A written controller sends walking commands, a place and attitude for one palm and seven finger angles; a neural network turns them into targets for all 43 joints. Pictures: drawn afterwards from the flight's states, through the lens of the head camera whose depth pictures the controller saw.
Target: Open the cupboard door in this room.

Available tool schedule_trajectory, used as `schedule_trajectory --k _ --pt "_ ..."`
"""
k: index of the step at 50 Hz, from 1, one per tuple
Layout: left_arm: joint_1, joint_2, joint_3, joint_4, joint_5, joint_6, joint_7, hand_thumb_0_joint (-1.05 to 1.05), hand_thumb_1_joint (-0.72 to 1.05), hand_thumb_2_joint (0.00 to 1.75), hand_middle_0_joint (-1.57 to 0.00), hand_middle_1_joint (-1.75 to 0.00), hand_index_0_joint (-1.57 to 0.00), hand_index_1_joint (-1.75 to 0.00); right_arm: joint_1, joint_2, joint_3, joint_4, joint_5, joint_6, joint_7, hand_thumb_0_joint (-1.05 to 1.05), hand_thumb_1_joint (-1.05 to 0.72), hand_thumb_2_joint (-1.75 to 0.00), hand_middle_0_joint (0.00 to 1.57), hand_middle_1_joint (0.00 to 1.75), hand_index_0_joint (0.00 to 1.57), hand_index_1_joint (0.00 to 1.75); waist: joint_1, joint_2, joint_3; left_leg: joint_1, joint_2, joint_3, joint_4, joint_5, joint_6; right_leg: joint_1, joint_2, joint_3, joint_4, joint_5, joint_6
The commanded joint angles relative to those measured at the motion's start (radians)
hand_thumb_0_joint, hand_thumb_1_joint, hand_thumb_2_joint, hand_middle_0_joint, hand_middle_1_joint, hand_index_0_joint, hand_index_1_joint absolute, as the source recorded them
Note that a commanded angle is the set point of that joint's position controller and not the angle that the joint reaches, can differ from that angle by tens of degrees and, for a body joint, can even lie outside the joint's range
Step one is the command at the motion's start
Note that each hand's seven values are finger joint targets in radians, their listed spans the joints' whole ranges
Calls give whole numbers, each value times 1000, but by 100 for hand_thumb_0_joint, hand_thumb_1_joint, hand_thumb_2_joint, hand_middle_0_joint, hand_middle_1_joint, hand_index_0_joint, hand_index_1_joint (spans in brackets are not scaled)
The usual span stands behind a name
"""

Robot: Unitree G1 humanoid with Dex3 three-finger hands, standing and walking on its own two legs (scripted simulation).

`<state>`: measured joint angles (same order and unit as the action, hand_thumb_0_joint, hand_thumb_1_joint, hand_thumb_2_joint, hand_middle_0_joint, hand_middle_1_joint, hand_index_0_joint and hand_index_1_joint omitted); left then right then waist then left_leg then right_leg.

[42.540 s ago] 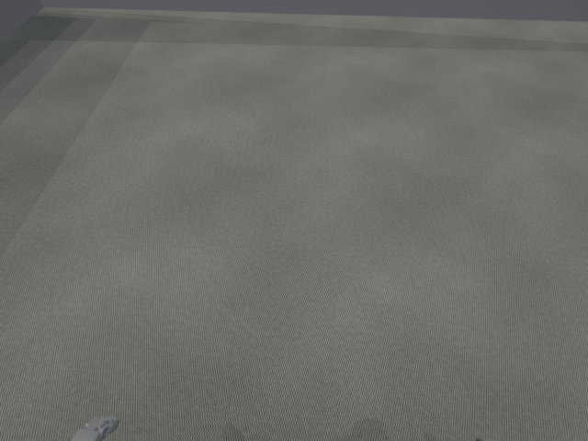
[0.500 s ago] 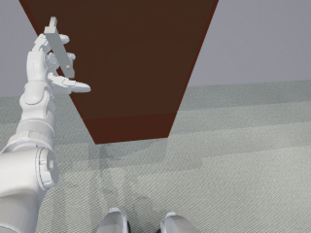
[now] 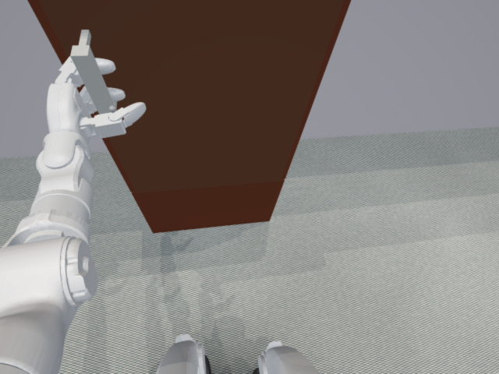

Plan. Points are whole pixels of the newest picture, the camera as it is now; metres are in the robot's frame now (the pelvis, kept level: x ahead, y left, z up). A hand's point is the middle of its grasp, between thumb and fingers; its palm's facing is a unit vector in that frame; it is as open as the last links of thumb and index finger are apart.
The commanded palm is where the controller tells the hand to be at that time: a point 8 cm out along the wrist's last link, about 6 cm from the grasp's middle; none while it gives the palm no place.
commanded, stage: close the thumb around the handle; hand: left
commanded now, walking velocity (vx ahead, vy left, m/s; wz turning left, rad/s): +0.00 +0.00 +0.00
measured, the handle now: (99, 82) +0.57 +0.20 +0.09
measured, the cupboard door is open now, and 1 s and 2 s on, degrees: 0 20 41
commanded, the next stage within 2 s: pull the door open along its arc in 0.30 s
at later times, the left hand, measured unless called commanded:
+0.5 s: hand (113, 109) +0.51 +0.17 +0.09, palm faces +0.07 -1.00 +0.00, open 5.8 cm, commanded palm +0.48 +0.22 +0.09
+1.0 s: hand (139, 177) +0.39 +0.13 +0.09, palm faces +0.19 -0.97 +0.12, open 6.3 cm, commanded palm +0.33 +0.17 +0.09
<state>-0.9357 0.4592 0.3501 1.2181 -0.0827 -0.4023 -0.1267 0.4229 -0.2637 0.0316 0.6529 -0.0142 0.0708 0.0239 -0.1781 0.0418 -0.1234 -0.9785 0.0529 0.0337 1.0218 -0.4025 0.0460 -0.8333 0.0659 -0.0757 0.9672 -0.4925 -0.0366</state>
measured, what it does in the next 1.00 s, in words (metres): stands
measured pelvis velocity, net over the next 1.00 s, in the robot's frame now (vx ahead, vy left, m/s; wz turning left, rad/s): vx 0.02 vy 0.00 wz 0.00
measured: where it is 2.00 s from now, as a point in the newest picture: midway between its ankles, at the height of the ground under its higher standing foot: outside the picture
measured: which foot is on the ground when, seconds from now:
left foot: down 0.00-1.00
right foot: down 0.00-1.00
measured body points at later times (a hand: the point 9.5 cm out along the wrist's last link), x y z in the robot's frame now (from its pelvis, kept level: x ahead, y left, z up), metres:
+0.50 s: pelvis +0.00 +0.00 +0.00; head +0.11 +0.02 +0.44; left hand +0.50 +0.23 +0.09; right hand +0.00 -0.26 -0.11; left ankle +0.04 +0.09 -0.67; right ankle -0.02 -0.10 -0.67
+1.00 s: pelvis +0.02 +0.00 +0.02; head +0.06 +0.00 +0.47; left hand +0.37 +0.18 +0.09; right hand +0.12 -0.25 -0.09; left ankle +0.04 +0.09 -0.67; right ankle -0.02 -0.10 -0.67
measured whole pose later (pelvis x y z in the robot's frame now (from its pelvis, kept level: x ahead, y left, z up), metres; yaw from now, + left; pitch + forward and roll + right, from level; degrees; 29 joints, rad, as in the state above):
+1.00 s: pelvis +0.02 +0.00 +0.02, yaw +0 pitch +13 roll -2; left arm -0.25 0.06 0.09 0.46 -0.17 -0.33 0.16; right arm 0.32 -0.24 -0.01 0.56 0.00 0.05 0.07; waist -0.04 0.04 -0.16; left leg -0.75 0.03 0.07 0.92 -0.40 0.04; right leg -0.63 0.05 -0.04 0.89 -0.50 -0.03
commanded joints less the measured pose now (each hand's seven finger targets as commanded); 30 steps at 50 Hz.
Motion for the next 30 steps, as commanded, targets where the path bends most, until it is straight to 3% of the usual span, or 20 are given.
schedule_trajectory --k 1,2,5,7,8,10,14,19,20,21,25,30 --pt "-463 215 18 -227 -6 -69 11 0 68 80 -38 -133 -38 -133 157 -188 -71 -51 0 -13 -12 0 -90 -90 20 30 20 30 -13 95 -430 516 -19 -113 -80 337 -7 -8 16 49 -129 331 16" --pt "-448 187 -3 -217 -6 -68 10 0 73 83 -39 -133 -39 -133 152 -184 -71 -54 1 -14 -10 0 -90 -90 20 30 20 30 -15 94 -419 513 -21 -110 -80 324 -6 -12 17 50 -134 323 17" --pt "-449 212 20 -213 -5 -73 13 0 90 90 -40 -135 -40 -135 155 -187 -71 -50 -1 -16 -10 0 -90 -90 20 30 20 30 -13 82 -432 509 -21 -111 -77 339 -6 2 17 49 -126 339 18" --pt "-463 213 9 -213 -3 -68 9 0 90 90 -40 -135 -40 -135 153 -187 -68 -54 1 -15 -11 0 -90 -90 20 30 20 30 -20 69 -418 484 -24 -106 -78 315 -2 12 16 54 -132 332 20" --pt "-455 242 45 -213 -6 -72 10 0 90 90 -40 -135 -40 -135 157 -190 -70 -54 -1 -17 -13 0 -90 -90 20 30 20 30 -9 73 -432 484 -26 -104 -72 325 0 21 16 56 -127 341 18" --pt "-470 215 12 -227 0 -74 4 0 90 90 -40 -135 -40 -135 151 -185 -69 -54 2 -13 -14 0 -90 -90 20 30 20 30 -14 111 -442 520 -21 -109 -73 354 -6 0 14 52 -124 353 16" --pt "-439 227 34 -231 -8 -77 6 0 90 90 -40 -135 -40 -135 151 -187 -72 -56 1 -11 -14 0 -90 -90 20 30 20 30 1 114 -468 542 -20 -111 -71 385 -9 5 16 49 -118 368 15" --pt "-453 218 19 -231 0 -75 10 0 90 90 -40 -135 -40 -135 148 -186 -71 -56 1 -9 -15 0 -90 -90 20 30 20 30 -9 100 -454 528 -20 -113 -73 365 -8 2 15 50 -121 355 17" --pt "-450 192 -4 -209 -1 -68 11 0 90 90 -40 -135 -40 -135 147 -183 -69 -54 2 -8 -13 0 -90 -90 20 30 20 30 -18 92 -421 518 -20 -114 -75 350 -7 -12 16 48 -126 343 17" --pt "-474 227 25 -219 -1 -69 15 0 90 90 -40 -135 -40 -135 150 -190 -71 -52 -1 -9 -15 0 -90 -90 20 30 20 30 -19 87 -423 509 -19 -113 -74 333 -5 -12 15 50 -128 330 20" --pt "-380 197 21 -253 -15 -72 4 0 90 90 -40 -135 -40 -135 143 -183 -72 -69 1 -9 -12 0 -90 -90 20 30 20 30 12 90 -477 529 -25 -101 -77 380 -7 43 16 50 -122 386 17" --pt "-232 166 13 -308 -37 -69 -16 0 90 90 -40 -135 -40 -135 121 -175 -75 -100 11 1 -6 0 -90 -90 20 30 20 30 54 79 -478 530 -30 -84 -93 414 -9 108 20 49 -125 444 14"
